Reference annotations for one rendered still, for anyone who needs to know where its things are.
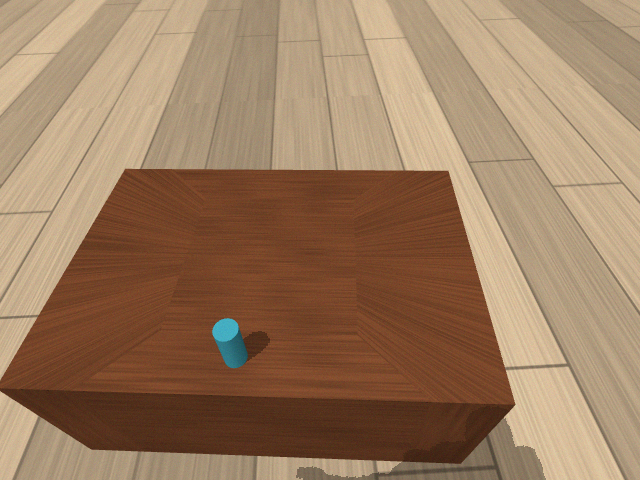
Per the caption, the can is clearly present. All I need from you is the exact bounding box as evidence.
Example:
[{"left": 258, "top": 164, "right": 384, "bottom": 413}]
[{"left": 212, "top": 318, "right": 248, "bottom": 368}]

